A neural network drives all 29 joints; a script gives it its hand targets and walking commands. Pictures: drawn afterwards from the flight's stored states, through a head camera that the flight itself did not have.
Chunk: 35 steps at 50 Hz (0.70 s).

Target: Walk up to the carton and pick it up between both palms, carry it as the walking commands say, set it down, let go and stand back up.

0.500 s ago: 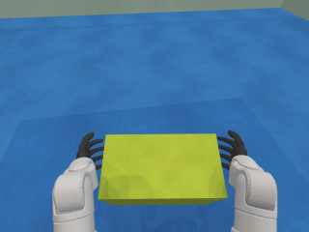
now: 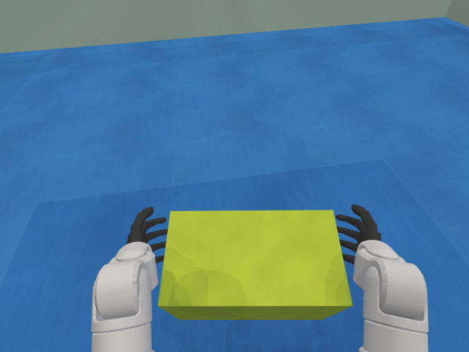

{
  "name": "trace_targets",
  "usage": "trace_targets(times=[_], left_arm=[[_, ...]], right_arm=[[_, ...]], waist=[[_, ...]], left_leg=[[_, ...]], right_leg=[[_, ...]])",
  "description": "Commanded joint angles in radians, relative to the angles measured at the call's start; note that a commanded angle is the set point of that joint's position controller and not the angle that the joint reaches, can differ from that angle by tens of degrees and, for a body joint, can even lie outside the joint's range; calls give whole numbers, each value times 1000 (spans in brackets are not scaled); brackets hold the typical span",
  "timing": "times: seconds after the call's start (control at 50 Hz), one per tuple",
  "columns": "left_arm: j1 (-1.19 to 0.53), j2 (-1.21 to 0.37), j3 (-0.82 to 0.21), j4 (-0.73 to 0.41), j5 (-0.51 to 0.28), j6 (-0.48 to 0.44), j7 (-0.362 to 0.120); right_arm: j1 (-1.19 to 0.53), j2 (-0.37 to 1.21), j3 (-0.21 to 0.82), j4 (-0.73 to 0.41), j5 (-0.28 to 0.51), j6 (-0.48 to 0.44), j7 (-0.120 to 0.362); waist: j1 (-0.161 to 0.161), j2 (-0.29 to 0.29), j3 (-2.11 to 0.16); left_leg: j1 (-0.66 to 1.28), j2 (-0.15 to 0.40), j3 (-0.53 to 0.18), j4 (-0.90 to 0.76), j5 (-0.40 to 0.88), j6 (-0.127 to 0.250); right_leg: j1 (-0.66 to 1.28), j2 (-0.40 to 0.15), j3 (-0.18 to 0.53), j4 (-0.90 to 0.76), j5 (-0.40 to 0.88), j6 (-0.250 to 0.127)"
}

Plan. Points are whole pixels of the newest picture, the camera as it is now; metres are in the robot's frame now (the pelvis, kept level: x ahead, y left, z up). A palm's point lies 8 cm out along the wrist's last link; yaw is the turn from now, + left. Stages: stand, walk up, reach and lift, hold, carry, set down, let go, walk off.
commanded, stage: carry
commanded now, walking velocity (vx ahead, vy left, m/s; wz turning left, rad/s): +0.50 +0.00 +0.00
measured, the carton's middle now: (251, 268) +0.29 -0.01 -0.01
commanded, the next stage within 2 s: none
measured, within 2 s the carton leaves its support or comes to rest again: neither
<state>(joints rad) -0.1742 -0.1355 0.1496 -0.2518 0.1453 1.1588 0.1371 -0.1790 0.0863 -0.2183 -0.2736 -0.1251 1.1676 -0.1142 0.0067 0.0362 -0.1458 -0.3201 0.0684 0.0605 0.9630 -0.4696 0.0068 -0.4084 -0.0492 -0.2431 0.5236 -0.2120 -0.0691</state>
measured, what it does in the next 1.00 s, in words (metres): walks ahead: left foot, then right foot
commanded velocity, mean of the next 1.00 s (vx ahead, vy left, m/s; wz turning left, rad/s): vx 0.25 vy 0.00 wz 0.00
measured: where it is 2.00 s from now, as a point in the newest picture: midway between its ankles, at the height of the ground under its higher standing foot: (231, 263)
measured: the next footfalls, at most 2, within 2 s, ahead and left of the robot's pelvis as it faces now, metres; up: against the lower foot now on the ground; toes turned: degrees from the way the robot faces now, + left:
left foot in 0.30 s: +0.37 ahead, +0.12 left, +0.00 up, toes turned +10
right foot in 0.72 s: +0.61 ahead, -0.10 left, +0.00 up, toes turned -13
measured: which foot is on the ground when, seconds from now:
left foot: up 0.00-0.28, down 0.30-0.72, up 0.74-0.88, down 0.90-1.00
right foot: down 0.00-0.34, up 0.36-0.70, down 0.72-1.00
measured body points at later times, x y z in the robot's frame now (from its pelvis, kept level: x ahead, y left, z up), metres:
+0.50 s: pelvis +0.32 +0.04 +0.01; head +0.35 +0.05 +0.46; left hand +0.61 +0.19 +0.06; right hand +0.58 -0.16 +0.07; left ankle +0.33 +0.11 -0.73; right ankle +0.25 -0.09 -0.65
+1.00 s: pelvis +0.57 +0.00 +0.01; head +0.59 -0.01 +0.46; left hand +0.85 +0.17 +0.07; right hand +0.86 -0.18 +0.07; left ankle +0.50 +0.11 -0.73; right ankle +0.58 -0.09 -0.73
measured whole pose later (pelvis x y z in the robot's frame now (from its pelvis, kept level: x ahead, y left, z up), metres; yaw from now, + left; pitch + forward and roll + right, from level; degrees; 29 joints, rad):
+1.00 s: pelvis +0.57 +0.00 +0.01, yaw +0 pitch +6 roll -1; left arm -0.14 -0.13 0.18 -0.32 0.11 1.15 0.14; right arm -0.16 0.13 -0.20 -0.32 -0.13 1.15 -0.13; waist 0.01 0.03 -0.07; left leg -0.20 0.06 0.11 0.45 -0.33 -0.02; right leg -0.32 -0.03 -0.22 0.45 -0.23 -0.04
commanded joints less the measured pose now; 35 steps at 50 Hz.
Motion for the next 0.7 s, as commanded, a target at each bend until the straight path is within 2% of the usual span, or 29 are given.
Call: trace_targets(times=[0.0,0.02,0.04,0.14,0.22,0.26,0.28,0.3,0.32,0.34,0.36,0.38,0.4,0.42,0.44,0.5,0.54,0.6,0.64,0.66,0.68], left_arm=[[-511,-908,-729,-56,-473,14,-360],[-532,-924,-732,-62,-488,5,-362],[-555,-930,-738,-78,-500,-4,-364],[-527,-898,-749,-135,-506,-20,-368],[-473,-849,-752,-160,-478,-7,-362],[-461,-826,-760,-172,-468,1,-356],[-461,-813,-763,-180,-461,6,-355],[-464,-799,-765,-184,-452,13,-357],[-478,-800,-771,-186,-458,23,-358],[-477,-793,-775,-149,-457,25,-364],[-469,-823,-781,-131,-458,19,-365],[-477,-858,-781,-128,-478,7,-372],[-492,-886,-771,-134,-489,-6,-374],[-494,-901,-759,-126,-487,-17,-373],[-517,-909,-758,-147,-485,-28,-367],[-494,-912,-767,-167,-462,-41,-345],[-471,-895,-773,-186,-452,-37,-335],[-435,-864,-775,-203,-443,-23,-329],[-421,-842,-771,-204,-447,-11,-331],[-405,-835,-768,-195,-447,-4,-334],[-400,-829,-764,-187,-444,2,-339]], right_arm=[[-548,924,787,-45,464,15,366],[-553,941,784,-34,462,6,366],[-565,953,785,-43,460,-3,361],[-508,947,788,-95,437,-28,326],[-487,903,800,-138,440,-11,324],[-469,883,790,-126,437,-1,328],[-449,876,786,-113,432,3,331],[-406,858,773,-88,419,5,333],[-365,851,750,-48,403,3,337],[-363,857,743,-21,415,-2,340],[-381,871,736,-40,421,-6,343],[-414,900,745,-55,425,-14,344],[-452,928,766,-85,441,-25,348],[-473,950,779,-87,454,-32,351],[-502,961,787,-106,465,-41,355],[-494,944,792,-133,475,-44,360],[-473,922,790,-140,470,-38,359],[-427,880,780,-143,454,-23,360],[-403,855,774,-142,440,-11,358],[-392,844,772,-136,433,-6,356],[-376,833,769,-124,425,-1,354]], waist=[[10,-102,-231],[8,-103,-221],[5,-127,-225],[4,-188,-195],[15,-208,-151],[7,-165,-178],[-7,-129,-229],[-29,-47,-307],[-44,227,-409],[-37,307,-344],[-36,206,-342],[-35,106,-342],[-30,36,-321],[-25,16,-305],[-24,37,-298],[-23,81,-274],[-26,101,-231],[-30,134,-187],[-25,122,-199],[-15,90,-213],[-9,53,-234]], left_leg=[[-465,53,-80,118,75,6],[-413,61,-66,42,119,-4],[-378,49,-43,-20,152,-13],[-247,2,65,-303,350,-7],[-175,-31,136,-450,407,7],[-22,-59,184,-543,423,27],[162,-63,187,-528,410,47],[394,40,35,-523,309,84],[608,308,-411,-628,262,207],[656,376,-562,-685,412,255],[624,345,-448,-661,551,232],[577,318,-365,-649,645,214],[511,299,-274,-664,690,189],[463,275,-204,-687,657,162],[447,259,-162,-705,642,149],[426,236,-94,-751,569,149],[420,205,-23,-744,644,138],[417,168,58,-690,847,97],[436,134,112,-602,914,57],[400,102,147,-531,864,27],[307,76,154,-463,784,-5]], right_leg=[[575,-346,492,-279,220,-120],[522,-319,401,-304,248,-92],[505,-295,340,-312,282,-80],[461,-190,123,-293,352,-30],[463,-184,93,-253,336,-23],[440,-162,44,-121,405,4],[353,-141,23,-3,434,32],[191,-119,26,212,306,74],[-63,1,36,549,-10,121],[-290,66,122,712,-290,110],[-334,7,197,784,-270,91],[-319,-30,235,769,-203,92],[-290,-60,246,706,-152,99],[-255,-73,238,615,-129,103],[-233,-63,210,533,-120,103],[-201,-44,156,360,-69,100],[-183,-25,112,225,-15,100],[-116,18,51,44,85,93],[-24,42,13,-87,206,91],[93,50,-7,-173,306,86],[252,22,15,-188,412,72]])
